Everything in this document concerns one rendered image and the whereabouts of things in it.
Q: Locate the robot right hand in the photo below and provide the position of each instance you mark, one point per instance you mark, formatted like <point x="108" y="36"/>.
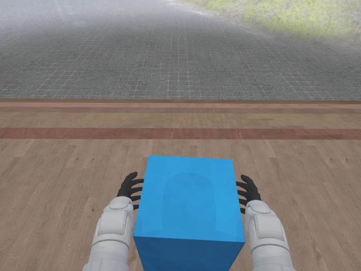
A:
<point x="251" y="194"/>

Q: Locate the carton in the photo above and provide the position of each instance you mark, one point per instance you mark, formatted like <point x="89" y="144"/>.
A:
<point x="189" y="216"/>

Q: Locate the right robot forearm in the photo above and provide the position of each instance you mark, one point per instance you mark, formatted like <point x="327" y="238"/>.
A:
<point x="268" y="242"/>

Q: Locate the left robot forearm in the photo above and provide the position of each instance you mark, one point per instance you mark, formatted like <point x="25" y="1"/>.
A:
<point x="111" y="243"/>

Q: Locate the robot left hand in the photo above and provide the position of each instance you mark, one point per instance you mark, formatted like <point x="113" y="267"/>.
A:
<point x="126" y="189"/>

